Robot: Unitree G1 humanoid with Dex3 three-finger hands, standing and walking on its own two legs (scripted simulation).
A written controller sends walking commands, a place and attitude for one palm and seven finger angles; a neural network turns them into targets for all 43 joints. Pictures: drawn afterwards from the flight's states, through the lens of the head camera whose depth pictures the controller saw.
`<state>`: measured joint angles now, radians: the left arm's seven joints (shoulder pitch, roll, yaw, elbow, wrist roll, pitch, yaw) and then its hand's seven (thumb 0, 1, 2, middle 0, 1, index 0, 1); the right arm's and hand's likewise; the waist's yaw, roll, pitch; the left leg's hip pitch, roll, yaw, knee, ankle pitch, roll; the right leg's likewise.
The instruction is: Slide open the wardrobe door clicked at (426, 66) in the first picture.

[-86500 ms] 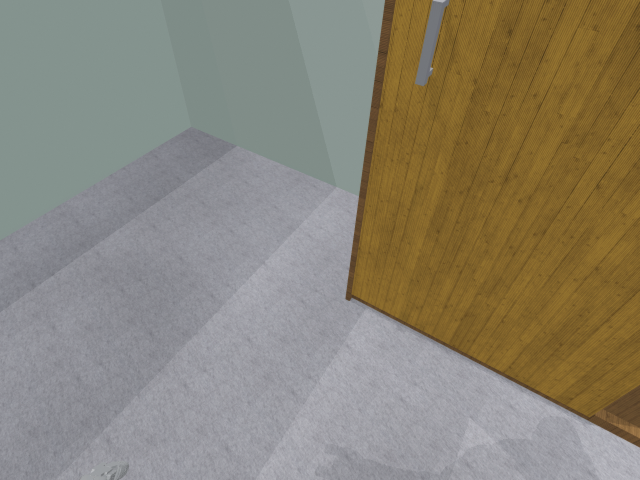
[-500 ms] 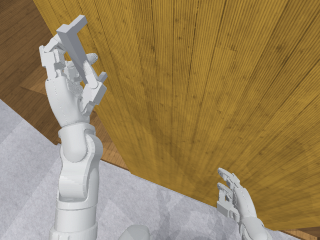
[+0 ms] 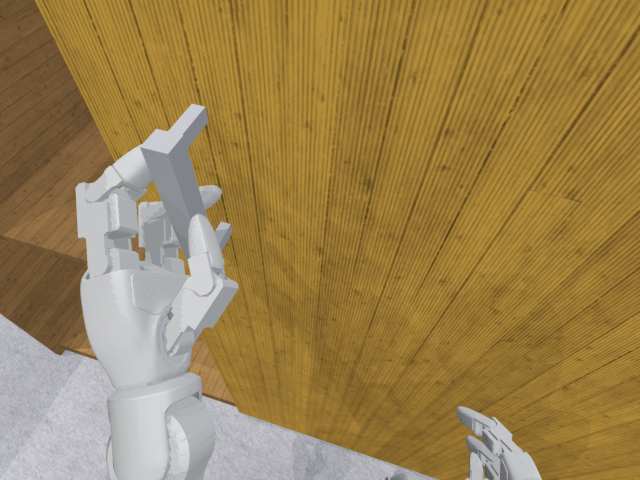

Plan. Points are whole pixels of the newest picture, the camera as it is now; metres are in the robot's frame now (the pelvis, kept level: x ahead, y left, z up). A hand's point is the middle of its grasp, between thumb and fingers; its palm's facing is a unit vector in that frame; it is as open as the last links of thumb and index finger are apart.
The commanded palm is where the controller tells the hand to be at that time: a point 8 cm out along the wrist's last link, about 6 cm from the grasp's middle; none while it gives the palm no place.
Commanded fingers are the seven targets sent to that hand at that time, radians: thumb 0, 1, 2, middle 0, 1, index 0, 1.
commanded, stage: step sideways, sliding the door along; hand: left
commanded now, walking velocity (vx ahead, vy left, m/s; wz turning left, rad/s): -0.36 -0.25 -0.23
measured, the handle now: (200, 201) +0.28 +0.15 +0.24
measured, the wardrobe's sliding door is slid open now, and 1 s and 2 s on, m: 0.59 0.59 0.59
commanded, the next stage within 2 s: stop walking and hold the door there in 1.60 s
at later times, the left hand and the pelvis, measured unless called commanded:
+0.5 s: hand (159, 267) +0.21 +0.16 +0.24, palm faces -0.19 -0.98 +0.08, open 8.0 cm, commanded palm +0.20 +0.16 +0.20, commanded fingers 0.00 0.90 0.90 -0.45 -1.40 -0.45 -1.40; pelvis -0.07 +0.10 +0.06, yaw -12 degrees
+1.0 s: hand (173, 281) +0.21 +0.15 +0.24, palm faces +0.00 -1.00 +0.06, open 6.9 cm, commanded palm +0.18 +0.13 +0.22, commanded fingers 0.00 0.90 0.90 -0.45 -1.40 -0.45 -1.40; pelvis -0.17 +0.08 +0.02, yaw -15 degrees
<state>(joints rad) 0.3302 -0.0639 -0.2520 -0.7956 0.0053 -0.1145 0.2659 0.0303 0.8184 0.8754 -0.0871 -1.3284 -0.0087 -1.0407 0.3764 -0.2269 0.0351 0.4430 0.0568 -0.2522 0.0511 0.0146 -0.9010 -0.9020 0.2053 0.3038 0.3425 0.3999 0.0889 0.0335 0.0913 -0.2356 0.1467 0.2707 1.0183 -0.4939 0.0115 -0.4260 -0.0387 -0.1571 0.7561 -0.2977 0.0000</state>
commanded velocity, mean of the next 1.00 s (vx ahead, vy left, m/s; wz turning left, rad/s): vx -0.05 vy -0.29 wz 0.03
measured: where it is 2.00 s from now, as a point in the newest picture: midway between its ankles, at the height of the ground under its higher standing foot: outside the picture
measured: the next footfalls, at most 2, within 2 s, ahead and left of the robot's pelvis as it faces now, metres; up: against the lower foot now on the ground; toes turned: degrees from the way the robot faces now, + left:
left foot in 0.10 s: +0.01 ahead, +0.13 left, +0.00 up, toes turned +2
right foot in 0.78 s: -0.21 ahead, +0.05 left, +0.00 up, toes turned -17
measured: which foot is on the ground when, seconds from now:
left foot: down 0.00-0.02, up 0.04-0.08, down 0.10-0.76, up 0.78-0.90, down 0.92-1.00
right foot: down 0.00-0.10, up 0.12-0.76, down 0.78-0.90, up 0.92-1.00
